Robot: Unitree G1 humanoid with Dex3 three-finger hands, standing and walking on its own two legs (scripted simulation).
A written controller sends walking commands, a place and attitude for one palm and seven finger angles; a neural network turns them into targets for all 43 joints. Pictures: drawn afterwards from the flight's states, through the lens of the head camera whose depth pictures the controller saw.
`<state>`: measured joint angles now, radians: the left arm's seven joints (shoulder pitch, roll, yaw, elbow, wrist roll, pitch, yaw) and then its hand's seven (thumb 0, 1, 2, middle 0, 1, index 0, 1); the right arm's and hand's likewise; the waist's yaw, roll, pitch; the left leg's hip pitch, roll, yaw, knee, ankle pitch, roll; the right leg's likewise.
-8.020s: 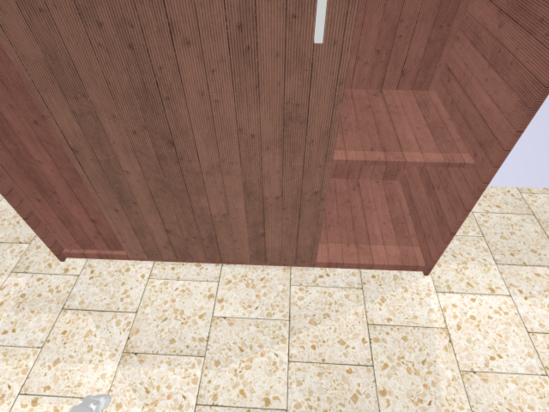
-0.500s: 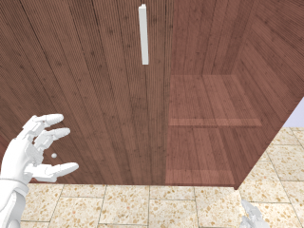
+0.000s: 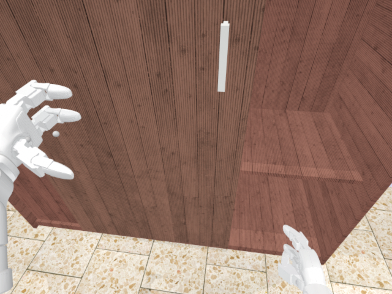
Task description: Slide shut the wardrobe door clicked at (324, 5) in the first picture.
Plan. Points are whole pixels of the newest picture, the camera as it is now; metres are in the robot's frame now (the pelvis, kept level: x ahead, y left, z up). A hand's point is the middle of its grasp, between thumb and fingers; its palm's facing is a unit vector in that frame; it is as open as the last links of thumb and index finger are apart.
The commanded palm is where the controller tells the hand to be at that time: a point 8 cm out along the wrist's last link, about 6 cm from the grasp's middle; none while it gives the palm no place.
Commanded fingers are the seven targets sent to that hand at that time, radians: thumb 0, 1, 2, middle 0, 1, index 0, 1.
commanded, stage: raise the hand with hooked fingers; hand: left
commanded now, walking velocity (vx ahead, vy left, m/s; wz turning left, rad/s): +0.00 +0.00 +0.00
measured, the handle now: (223, 57) +0.54 +0.02 +0.27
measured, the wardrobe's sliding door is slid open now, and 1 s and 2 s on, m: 0.46 0.46 0.46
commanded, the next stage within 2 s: move the hooked fingers beside the handle in 0.62 s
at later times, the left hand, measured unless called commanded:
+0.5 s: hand (50, 117) +0.27 +0.27 +0.27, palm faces +0.09 -0.99 -0.14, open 14.0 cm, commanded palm +0.24 +0.31 +0.28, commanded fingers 0.00 -0.50 0.30 -0.30 -1.20 -0.30 -1.20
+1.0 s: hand (90, 104) +0.31 +0.22 +0.28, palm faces +0.03 -0.99 -0.13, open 14.0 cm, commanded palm +0.29 +0.27 +0.27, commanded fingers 0.00 -0.50 0.30 -0.30 -1.20 -0.30 -1.20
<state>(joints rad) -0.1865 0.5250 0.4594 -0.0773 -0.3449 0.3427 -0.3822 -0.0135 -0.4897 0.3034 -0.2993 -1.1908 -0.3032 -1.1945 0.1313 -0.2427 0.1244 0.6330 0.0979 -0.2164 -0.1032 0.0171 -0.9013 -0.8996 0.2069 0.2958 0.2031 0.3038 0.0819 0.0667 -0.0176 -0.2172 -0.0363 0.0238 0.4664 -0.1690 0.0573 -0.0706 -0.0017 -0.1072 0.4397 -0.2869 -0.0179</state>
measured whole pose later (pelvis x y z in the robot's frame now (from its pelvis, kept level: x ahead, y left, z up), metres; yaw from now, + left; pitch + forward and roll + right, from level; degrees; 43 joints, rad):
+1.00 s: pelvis +0.01 -0.02 +0.00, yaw +0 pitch -4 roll +0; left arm -0.39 0.52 0.42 0.04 -0.33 0.43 -0.37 -0.02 -0.51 0.30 -0.30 -1.20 -0.30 -1.21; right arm 0.13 -0.28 0.10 0.66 0.12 -0.18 -0.09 0.02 -0.90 -0.90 0.20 0.30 0.20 0.30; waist 0.06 0.09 -0.03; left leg -0.22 -0.02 0.01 0.47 -0.18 0.03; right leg -0.08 0.01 -0.11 0.46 -0.31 -0.04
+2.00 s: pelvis +0.02 -0.02 +0.00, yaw -2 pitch -3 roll +0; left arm -0.75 0.34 0.22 0.34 -0.22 0.47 -0.06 -0.02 -0.51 0.30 -0.30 -1.20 -0.30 -1.21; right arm 0.15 -0.26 0.07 0.70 0.09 -0.07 -0.07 0.02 -0.90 -0.90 0.20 0.30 0.20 0.30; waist 0.00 0.05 -0.03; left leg -0.19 -0.02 0.05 0.41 -0.17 0.04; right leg -0.07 0.01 -0.07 0.41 -0.29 -0.04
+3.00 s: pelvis +0.03 -0.03 +0.00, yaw -3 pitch +1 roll +0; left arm -1.00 0.28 0.20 0.72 -0.16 0.30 0.03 -0.02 -0.50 0.30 -0.34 -1.23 -0.31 -1.23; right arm 0.24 -0.27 0.02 0.72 0.08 -0.09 -0.05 0.01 -0.91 -0.90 0.20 0.30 0.20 0.30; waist -0.02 0.05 -0.04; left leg -0.24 -0.01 0.06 0.41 -0.18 0.03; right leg -0.12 0.03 -0.06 0.41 -0.29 -0.05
